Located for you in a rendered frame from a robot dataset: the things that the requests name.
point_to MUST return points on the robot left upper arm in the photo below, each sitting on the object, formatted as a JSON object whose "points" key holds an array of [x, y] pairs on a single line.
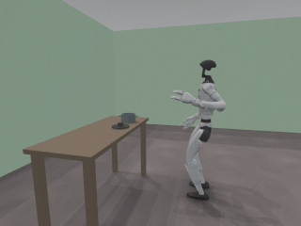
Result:
{"points": [[208, 88]]}

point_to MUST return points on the right robot forearm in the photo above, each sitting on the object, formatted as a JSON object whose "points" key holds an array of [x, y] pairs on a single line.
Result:
{"points": [[197, 116]]}

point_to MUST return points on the pot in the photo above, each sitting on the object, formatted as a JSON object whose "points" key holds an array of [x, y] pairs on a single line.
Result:
{"points": [[128, 117]]}

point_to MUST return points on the right robot thigh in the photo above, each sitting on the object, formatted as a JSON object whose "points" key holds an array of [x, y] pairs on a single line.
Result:
{"points": [[195, 130]]}

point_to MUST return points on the left robot shin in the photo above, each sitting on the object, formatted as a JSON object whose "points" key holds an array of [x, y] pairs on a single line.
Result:
{"points": [[194, 176]]}

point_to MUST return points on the table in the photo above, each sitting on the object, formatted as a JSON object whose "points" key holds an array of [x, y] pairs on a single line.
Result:
{"points": [[84, 144]]}

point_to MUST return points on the robot left hand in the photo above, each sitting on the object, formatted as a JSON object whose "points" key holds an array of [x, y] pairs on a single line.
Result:
{"points": [[186, 98]]}

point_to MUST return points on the robot right hand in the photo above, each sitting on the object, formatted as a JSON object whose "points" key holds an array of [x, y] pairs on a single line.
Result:
{"points": [[190, 120]]}

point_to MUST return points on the left robot forearm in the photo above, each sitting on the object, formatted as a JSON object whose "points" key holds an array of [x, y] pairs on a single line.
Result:
{"points": [[208, 105]]}

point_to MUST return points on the lid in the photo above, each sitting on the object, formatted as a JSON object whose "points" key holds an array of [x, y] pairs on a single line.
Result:
{"points": [[123, 126]]}

